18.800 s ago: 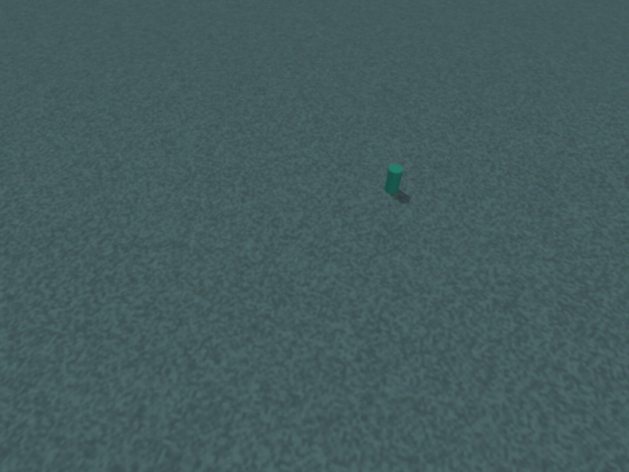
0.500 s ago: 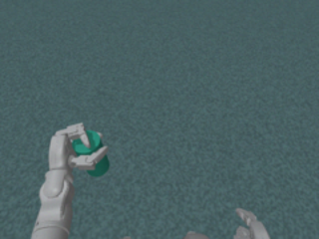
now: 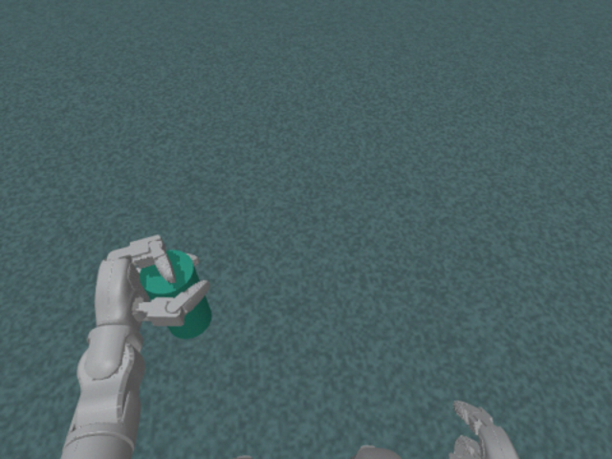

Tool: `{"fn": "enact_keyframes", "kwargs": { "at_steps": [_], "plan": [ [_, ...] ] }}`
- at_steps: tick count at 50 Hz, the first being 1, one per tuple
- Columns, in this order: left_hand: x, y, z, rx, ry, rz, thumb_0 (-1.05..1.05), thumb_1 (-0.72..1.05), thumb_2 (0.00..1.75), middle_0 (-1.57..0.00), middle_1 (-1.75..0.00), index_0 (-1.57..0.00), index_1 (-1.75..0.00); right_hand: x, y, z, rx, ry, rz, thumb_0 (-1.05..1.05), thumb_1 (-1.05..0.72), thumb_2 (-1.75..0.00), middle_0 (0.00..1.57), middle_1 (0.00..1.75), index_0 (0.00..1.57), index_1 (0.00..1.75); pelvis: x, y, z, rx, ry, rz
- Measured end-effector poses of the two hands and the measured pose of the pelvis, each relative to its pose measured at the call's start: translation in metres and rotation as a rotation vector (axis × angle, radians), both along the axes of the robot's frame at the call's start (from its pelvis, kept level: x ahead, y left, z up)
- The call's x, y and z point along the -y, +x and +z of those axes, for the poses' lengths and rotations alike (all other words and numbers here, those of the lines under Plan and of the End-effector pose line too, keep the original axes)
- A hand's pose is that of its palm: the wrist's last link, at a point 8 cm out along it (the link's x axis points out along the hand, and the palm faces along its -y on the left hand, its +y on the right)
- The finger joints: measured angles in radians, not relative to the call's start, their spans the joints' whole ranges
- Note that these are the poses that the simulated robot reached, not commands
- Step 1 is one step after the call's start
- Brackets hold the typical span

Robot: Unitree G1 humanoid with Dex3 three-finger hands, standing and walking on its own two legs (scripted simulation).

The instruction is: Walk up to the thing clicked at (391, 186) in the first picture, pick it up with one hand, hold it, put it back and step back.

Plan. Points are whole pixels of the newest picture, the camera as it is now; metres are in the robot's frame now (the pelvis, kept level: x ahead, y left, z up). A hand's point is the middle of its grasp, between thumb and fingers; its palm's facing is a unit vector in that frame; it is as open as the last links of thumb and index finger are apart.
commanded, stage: hold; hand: left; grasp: from the side
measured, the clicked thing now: (179, 297) +0.33 +0.17 +0.01
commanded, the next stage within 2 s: crouch in 0.62 s
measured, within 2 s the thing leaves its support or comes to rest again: neither
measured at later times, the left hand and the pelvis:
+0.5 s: hand (170, 283) +0.32 +0.17 +0.06, palm faces +0.07 -1.00 -0.01, open 5.6 cm; pelvis +0.00 +0.00 +0.00, yaw +0 degrees
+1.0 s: hand (175, 292) +0.32 +0.17 +0.02, palm faces +0.12 -0.99 +0.01, open 5.6 cm; pelvis -0.01 +0.00 -0.01, yaw +0 degrees
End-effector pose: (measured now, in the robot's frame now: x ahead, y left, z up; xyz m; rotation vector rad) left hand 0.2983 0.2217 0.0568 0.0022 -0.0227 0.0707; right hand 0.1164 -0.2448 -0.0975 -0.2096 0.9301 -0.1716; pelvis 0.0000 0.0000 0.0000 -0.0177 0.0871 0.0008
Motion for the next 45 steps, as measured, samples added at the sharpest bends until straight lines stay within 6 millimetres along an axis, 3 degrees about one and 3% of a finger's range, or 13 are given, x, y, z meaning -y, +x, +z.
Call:
{"fn": "enact_keyframes", "kwargs": {
  "at_steps": [34,45],
  "plan": [
    [-0.003,-0.002,0.003,0.013,0.007,0.007,0.04,-0.13,0.94,-0.76,-0.97,-1.30,-1.38,-0.003,0.001,0.002,0.017,-0.001,0.007,0.01,-0.91,-0.90,0.20,0.30,0.20,0.30,-0.002,-0.002,-0.001,0.002,-0.003,0.003],
    [-0.004,-0.001,-0.010,-0.016,-0.005,0.024,0.04,-0.12,0.94,-0.75,-0.97,-1.31,-1.35,-0.004,0.001,-0.002,0.013,0.001,0.013,0.01,-0.89,-0.90,0.20,0.30,0.20,0.30,-0.003,-0.003,-0.004,-0.016,-0.005,0.003]
  ]
}}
